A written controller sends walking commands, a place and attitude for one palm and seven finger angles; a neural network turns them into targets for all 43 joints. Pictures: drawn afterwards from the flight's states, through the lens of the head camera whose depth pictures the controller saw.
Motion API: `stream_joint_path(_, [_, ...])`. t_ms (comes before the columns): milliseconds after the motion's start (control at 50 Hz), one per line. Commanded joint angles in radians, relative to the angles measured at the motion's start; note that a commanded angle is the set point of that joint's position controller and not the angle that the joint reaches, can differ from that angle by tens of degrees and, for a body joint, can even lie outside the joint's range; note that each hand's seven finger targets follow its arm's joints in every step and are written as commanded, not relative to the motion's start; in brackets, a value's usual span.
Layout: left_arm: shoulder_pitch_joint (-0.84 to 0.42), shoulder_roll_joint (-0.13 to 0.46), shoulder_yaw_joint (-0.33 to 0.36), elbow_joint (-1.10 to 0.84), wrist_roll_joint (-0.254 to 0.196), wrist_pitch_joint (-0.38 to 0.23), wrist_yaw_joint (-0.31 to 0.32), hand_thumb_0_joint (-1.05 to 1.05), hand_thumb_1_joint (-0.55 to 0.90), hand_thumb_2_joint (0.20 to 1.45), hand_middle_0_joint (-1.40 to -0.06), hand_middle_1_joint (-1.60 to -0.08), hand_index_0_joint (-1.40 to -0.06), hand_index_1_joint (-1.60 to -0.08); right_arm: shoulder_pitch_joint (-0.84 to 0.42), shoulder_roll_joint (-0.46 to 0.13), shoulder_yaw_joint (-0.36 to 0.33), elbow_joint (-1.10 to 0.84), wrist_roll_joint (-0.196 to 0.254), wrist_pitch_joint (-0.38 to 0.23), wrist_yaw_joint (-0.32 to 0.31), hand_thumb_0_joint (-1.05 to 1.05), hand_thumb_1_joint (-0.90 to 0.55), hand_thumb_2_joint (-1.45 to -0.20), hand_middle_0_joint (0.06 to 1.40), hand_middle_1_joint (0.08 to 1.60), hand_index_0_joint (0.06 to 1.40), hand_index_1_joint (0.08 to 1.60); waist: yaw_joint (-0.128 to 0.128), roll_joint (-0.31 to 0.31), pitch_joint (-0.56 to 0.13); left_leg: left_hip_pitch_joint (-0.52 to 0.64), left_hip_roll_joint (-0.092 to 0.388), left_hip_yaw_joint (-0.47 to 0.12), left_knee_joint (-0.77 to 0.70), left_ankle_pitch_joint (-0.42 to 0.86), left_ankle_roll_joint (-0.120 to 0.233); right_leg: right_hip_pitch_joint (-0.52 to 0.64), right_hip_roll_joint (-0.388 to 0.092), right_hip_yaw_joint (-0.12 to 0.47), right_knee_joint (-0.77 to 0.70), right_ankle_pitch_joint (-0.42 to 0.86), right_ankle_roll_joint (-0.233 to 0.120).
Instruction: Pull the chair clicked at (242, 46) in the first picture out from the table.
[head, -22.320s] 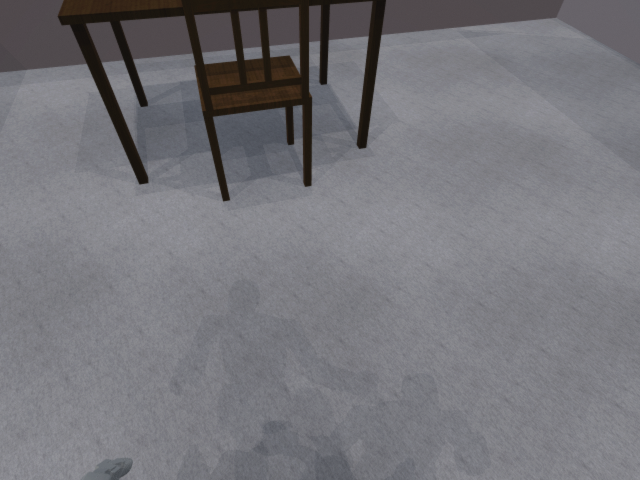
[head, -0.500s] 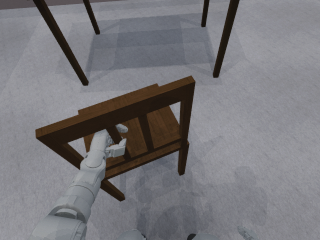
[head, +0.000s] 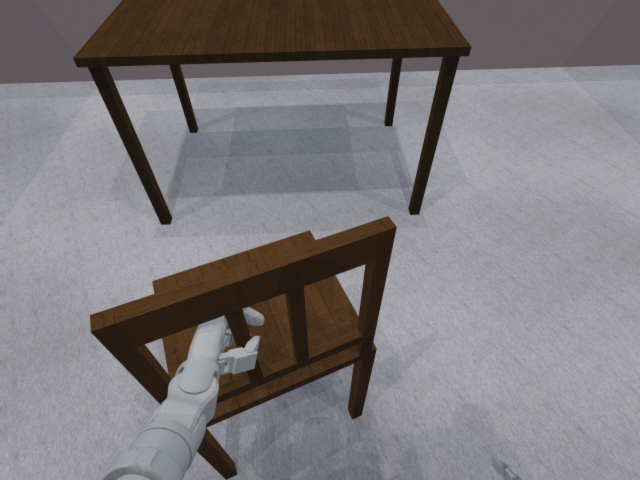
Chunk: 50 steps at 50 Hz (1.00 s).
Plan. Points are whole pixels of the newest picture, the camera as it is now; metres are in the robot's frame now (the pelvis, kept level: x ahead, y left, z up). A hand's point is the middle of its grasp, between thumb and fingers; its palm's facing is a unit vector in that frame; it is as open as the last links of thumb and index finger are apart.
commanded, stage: stop walking, hand still on the chair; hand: left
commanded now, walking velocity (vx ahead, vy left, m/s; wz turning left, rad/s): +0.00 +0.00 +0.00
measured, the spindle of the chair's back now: (245, 345) +0.34 +0.13 -0.10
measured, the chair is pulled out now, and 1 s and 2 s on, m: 0.72 0.72 0.72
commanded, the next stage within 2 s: open the thumb and straighten the fingers in 0.24 s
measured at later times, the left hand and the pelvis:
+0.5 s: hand (245, 350) +0.30 +0.12 -0.05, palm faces -0.04 -0.98 -0.20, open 6.2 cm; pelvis +0.01 -0.01 +0.00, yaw +1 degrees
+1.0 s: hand (224, 354) +0.30 +0.15 -0.06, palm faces -0.05 -0.97 -0.22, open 16.4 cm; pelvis +0.01 +0.00 -0.02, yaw +1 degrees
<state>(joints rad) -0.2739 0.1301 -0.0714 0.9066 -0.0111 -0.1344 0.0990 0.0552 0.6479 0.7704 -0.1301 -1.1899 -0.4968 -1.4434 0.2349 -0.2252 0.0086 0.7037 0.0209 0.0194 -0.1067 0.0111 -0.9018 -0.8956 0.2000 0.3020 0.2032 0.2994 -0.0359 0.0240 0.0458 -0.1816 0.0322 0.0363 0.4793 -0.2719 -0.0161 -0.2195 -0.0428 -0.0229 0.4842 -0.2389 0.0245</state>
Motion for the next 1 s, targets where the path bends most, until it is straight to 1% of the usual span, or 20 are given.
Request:
stream_joint_path(0, [-0.233, 0.101, 0.035, -0.214, -0.006, -0.057, 0.002, 0.0, 0.9, 0.9, -0.5, -1.45, -0.5, -1.45, -0.044, -0.121, -0.03, -0.119, -0.001, -0.038, -0.011, 0.0, -0.9, -0.9, 0.2, 0.3, 0.2, 0.3, 0.024, 0.022, -0.227, 0.057, 0.101, -0.093, -0.082, 0.295, 0.04, 0.069, -0.046, 0.032, -0.039, 0.185, -0.036])
stream_joint_path(160, [-0.19, 0.126, 0.04, -0.248, -0.006, -0.049, -0.003, 0.0, 0.9, 0.9, -0.5, -1.45, -0.5, -1.45, -0.044, -0.124, -0.033, -0.112, -0.003, -0.037, -0.017, 0.0, -0.9, -0.9, 0.2, 0.3, 0.2, 0.3, 0.015, -0.044, -0.271, 0.096, 0.094, -0.063, -0.047, 0.407, 0.026, 0.107, -0.071, 0.034, -0.026, 0.383, -0.04])
stream_joint_path(300, [-0.178, 0.118, 0.039, -0.258, -0.005, -0.043, -0.004, 0.0, 0.9, 0.9, -0.5, -1.45, -0.5, -1.45, -0.053, -0.115, -0.03, -0.118, -0.003, -0.026, -0.017, 0.0, -0.9, -0.9, 0.2, 0.3, 0.2, 0.3, 0.018, -0.044, -0.266, 0.098, 0.09, -0.053, -0.043, 0.376, 0.023, 0.097, -0.074, 0.043, -0.035, 0.376, -0.043])
stream_joint_path(320, [-0.177, 0.147, 0.062, -0.373, -0.007, -0.051, -0.002, 0.0, 0.9, 0.9, -0.5, -1.45, -0.5, -1.45, -0.064, -0.109, -0.031, -0.137, -0.002, -0.026, -0.015, 0.0, -0.9, -0.9, 0.2, 0.3, 0.2, 0.3, 0.02, -0.052, -0.271, 0.094, 0.089, -0.054, -0.042, 0.375, 0.023, 0.117, -0.076, 0.043, -0.038, 0.383, -0.044])
stream_joint_path(340, [-0.077, 0.1, 0.041, -0.285, -0.005, -0.02, -0.028, 0.0, 0.779, 0.842, -0.5, -1.45, -0.5, -1.45, -0.018, -0.154, -0.045, -0.116, 0.033, -0.023, 0.028, 0.0, -0.9, -0.9, 0.2, 0.3, 0.2, 0.3, -0.047, -0.183, -0.26, -0.046, 0.022, -0.01, -0.024, 0.274, 0.032, 0.049, -0.023, -0.027, -0.02, 0.33, -0.029])
stream_joint_path(380, [-0.094, 0.148, 0.083, -0.4, -0.012, -0.039, -0.051, 0.0, 0.538, 0.725, -0.5, -1.45, -0.5, -1.45, -0.038, -0.158, -0.052, -0.146, 0.033, -0.026, 0.05, 0.0, -0.9, -0.9, 0.2, 0.3, 0.2, 0.3, -0.017, -0.173, -0.287, -0.097, 0.008, 0.005, -0.003, 0.226, 0.038, 0.061, -0.022, -0.021, 0.009, 0.323, -0.037])
stream_joint_path(400, [-0.121, 0.179, 0.104, -0.453, -0.009, -0.052, -0.054, 0.0, 0.417, 0.667, -0.5, -1.45, -0.5, -1.45, -0.055, -0.15, -0.054, -0.157, 0.031, -0.042, 0.053, 0.0, -0.9, -0.9, 0.2, 0.3, 0.2, 0.3, -0.018, -0.096, -0.291, -0.095, -0.003, 0.013, 0.007, 0.197, 0.04, 0.042, -0.019, -0.013, 0.012, 0.295, -0.033])
stream_joint_path(440, [-0.112, 0.171, 0.094, -0.505, 0.001, -0.06, -0.063, 0.0, 0.175, 0.55, -0.5, -1.45, -0.5, -1.45, -0.055, -0.136, -0.05, -0.168, 0.025, -0.069, 0.061, 0.0, -0.9, -0.9, 0.2, 0.3, 0.2, 0.3, -0.013, 0.008, -0.31, -0.095, -0.016, 0.021, 0.029, 0.184, 0.039, 0.011, -0.012, -0.012, 0.023, 0.262, -0.037])
stream_joint_path(500, [-0.115, 0.142, 0.053, -0.505, 0.02, -0.029, -0.075, 0.0, -0.188, 0.375, -0.5, -1.45, -0.5, -1.45, -0.041, -0.14, -0.054, -0.17, 0.026, -0.08, 0.074, 0.0, -0.9, -0.9, 0.2, 0.3, 0.2, 0.3, -0.029, 0.048, -0.286, -0.115, -0.015, 0.014, 0.057, 0.164, 0.035, -0.059, -0.001, -0.025, 0.046, 0.216, -0.038])
stream_joint_path(520, [-0.096, 0.131, 0.048, -0.503, 0.023, -0.014, -0.076, 0.0, -0.308, 0.317, -0.5, -1.45, -0.5, -1.45, -0.039, -0.14, -0.057, -0.178, 0.025, -0.084, 0.079, 0.0, -0.9, -0.9, 0.2, 0.3, 0.2, 0.3, -0.019, 0.073, -0.295, -0.119, -0.016, 0.014, 0.063, 0.156, 0.033, -0.071, 0.001, -0.028, 0.054, 0.2, -0.038])
stream_joint_path(540, [-0.093, 0.142, 0.059, -0.51, 0.023, 0.002, -0.075, 0.0, -0.429, 0.258, -0.475, -1.378, -0.475, -1.378, -0.034, -0.145, -0.058, -0.185, 0.024, -0.087, 0.081, 0.0, -0.9, -0.9, 0.2, 0.3, 0.2, 0.3, -0.014, 0.071, -0.311, -0.125, -0.018, 0.009, 0.068, 0.155, 0.031, -0.072, 0.003, -0.031, 0.064, 0.198, -0.04])
stream_joint_path(560, [-0.092, 0.228, 0.132, -0.497, 0.02, 0.016, -0.068, 0.0, -0.55, 0.2, -0.45, -1.305, -0.45, -1.305, -0.024, -0.158, -0.062, -0.18, 0.023, -0.084, 0.076, 0.0, -0.9, -0.9, 0.2, 0.3, 0.2, 0.3, -0.01, 0.043, -0.315, -0.143, -0.018, 0.007, 0.076, 0.15, 0.033, -0.057, 0.003, -0.027, 0.067, 0.202, -0.038])
stream_joint_path(600, [-0.034, 0.211, 0.142, -0.515, 0.007, 0.04, -0.072, 0.0, -0.55, 0.2, -0.4, -1.16, -0.4, -1.16, -0.028, -0.154, -0.062, -0.201, 0.021, -0.086, 0.074, 0.0, -0.9, -0.9, 0.2, 0.3, 0.2, 0.3, 0.003, 0.007, -0.346, -0.159, -0.022, 0.01, 0.084, 0.15, 0.034, -0.047, 0.006, -0.029, 0.083, 0.212, -0.034])
stream_joint_path(680, [-0.027, 0.183, 0.134, -0.542, -0.016, 0.063, -0.09, 0.0, -0.55, 0.2, -0.3, -0.87, -0.3, -0.87, -0.02, -0.162, -0.063, -0.212, 0.021, -0.097, 0.067, 0.0, -0.9, -0.9, 0.2, 0.3, 0.2, 0.3, -0.012, -0.073, -0.345, -0.187, -0.02, 0.009, 0.108, 0.156, 0.036, -0.069, 0.012, -0.034, 0.105, 0.227, -0.025])
stream_joint_path(820, [-0.02, 0.151, 0.095, -0.638, -0.01, 0.067, -0.11, 0.0, -0.55, 0.2, -0.125, -0.363, -0.125, -0.363, -0.006, -0.158, -0.063, -0.221, 0.016, -0.127, 0.059, 0.0, -0.9, -0.9, 0.2, 0.3, 0.2, 0.3, -0.025, -0.035, -0.365, -0.164, -0.017, -0.005, 0.151, 0.209, 0.033, -0.13, 0.017, -0.046, 0.151, 0.23, -0.025])
stream_joint_path(840, [-0.009, 0.271, 0.199, -0.59, -0.004, 0.072, -0.107, 0.0, -0.55, 0.2, -0.1, -0.29, -0.1, -0.29, 0.004, -0.175, -0.065, -0.207, 0.013, -0.121, 0.054, 0.0, -0.9, -0.9, 0.2, 0.3, 0.2, 0.3, -0.015, -0.056, -0.337, -0.195, -0.016, -0.012, 0.156, 0.19, 0.033, -0.14, 0.017, -0.043, 0.156, 0.213, -0.026])
stream_joint_path(880, [0.001, 0.245, 0.173, -0.606, 0.001, 0.079, -0.114, 0.0, -0.55, 0.2, -0.05, -0.145, -0.05, -0.145, 0.002, -0.167, -0.058, -0.22, 0.012, -0.116, 0.052, 0.0, -0.9, -0.9, 0.2, 0.3, 0.2, 0.3, -0.014, -0.073, -0.339, -0.207, -0.02, -0.015, 0.157, 0.185, 0.035, -0.136, 0.017, -0.048, 0.166, 0.207, -0.025])
stream_joint_path(900, [-0.017, 0.205, 0.138, -0.625, 0.003, 0.081, -0.119, 0.0, -0.55, 0.2, -0.025, -0.073, -0.025, -0.073, -0.006, -0.16, -0.056, -0.226, 0.013, -0.121, 0.053, 0.0, -0.9, -0.9, 0.2, 0.3, 0.2, 0.3, -0.02, -0.034, -0.339, -0.199, -0.022, -0.01, 0.163, 0.19, 0.035, -0.152, 0.016, -0.045, 0.169, 0.207, -0.024])
stream_joint_path(920, [-0.032, 0.211, 0.143, -0.635, 0.001, 0.082, -0.118, 0.0, -0.55, 0.2, 0.0, 0.0, 0.0, 0.0, -0.002, -0.159, -0.056, -0.224, 0.012, -0.124, 0.053, 0.0, -0.9, -0.9, 0.2, 0.3, 0.2, 0.3, -0.022, -0.03, -0.346, -0.191, -0.019, -0.014, 0.168, 0.199, 0.033, -0.156, 0.016, -0.047, 0.172, 0.208, -0.025])
stream_joint_path(980, [-0.026, 0.168, 0.098, -0.675, -0.008, 0.09, -0.124, 0.0, -0.55, 0.2, 0.0, 0.0, 0.0, 0.0, -0.002, -0.155, -0.055, -0.23, 0.013, -0.136, 0.054, 0.0, -0.9, -0.9, 0.2, 0.3, 0.2, 0.3, -0.029, 0.003, -0.374, -0.168, -0.018, -0.022, 0.181, 0.229, 0.032, -0.163, 0.018, -0.051, 0.18, 0.211, -0.027])
